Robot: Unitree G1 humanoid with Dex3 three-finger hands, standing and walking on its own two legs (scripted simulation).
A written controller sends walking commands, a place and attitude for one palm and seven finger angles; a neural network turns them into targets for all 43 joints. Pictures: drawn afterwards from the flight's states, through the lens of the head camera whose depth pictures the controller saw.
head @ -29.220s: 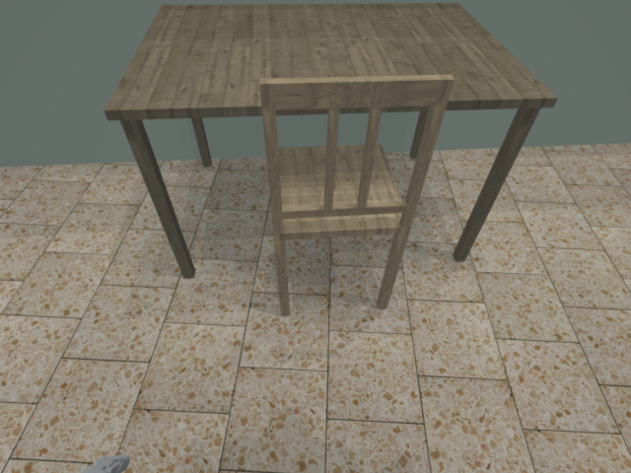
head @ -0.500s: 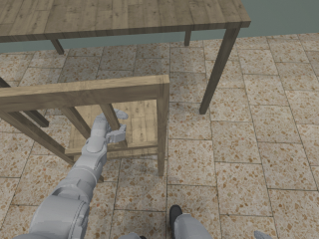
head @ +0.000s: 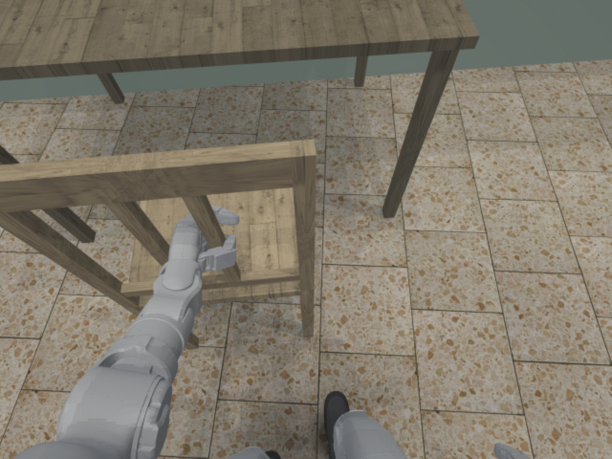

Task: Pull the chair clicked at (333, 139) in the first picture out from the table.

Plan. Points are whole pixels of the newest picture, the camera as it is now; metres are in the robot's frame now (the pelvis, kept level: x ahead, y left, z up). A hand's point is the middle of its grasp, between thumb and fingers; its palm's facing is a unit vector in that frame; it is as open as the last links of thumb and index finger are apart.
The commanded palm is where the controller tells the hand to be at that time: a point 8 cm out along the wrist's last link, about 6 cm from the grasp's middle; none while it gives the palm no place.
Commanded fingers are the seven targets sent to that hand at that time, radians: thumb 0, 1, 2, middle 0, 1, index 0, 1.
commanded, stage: step backward, pulling the chair out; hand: left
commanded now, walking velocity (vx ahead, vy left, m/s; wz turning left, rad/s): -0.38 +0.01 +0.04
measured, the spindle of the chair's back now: (159, 248) +0.43 +0.22 -0.07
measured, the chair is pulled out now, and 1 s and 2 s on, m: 0.21 0.21 0.22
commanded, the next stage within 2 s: stop walking, hand still on the chair in 1.42 s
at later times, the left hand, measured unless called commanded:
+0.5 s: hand (227, 250) +0.41 +0.10 -0.05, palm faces -0.07 -0.98 -0.20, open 5.6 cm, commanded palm +0.41 +0.16 -0.05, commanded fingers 0.00 0.90 0.90 -0.50 -1.45 -0.50 -1.45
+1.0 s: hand (227, 250) +0.41 +0.10 -0.05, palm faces -0.06 -0.98 -0.20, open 5.6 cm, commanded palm +0.40 +0.16 -0.05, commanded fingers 0.00 0.90 0.90 -0.50 -1.45 -0.50 -1.45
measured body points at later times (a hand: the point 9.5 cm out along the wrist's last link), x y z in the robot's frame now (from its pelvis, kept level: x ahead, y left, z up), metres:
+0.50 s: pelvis +0.01 +0.00 +0.00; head +0.11 -0.02 +0.44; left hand +0.41 +0.16 -0.04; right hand +0.08 -0.25 -0.15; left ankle -0.02 +0.12 -0.72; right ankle +0.12 -0.08 -0.72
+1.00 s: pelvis +0.01 +0.00 +0.00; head +0.10 -0.02 +0.44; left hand +0.41 +0.16 -0.04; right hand +0.05 -0.27 -0.14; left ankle -0.02 +0.12 -0.72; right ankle +0.12 -0.08 -0.72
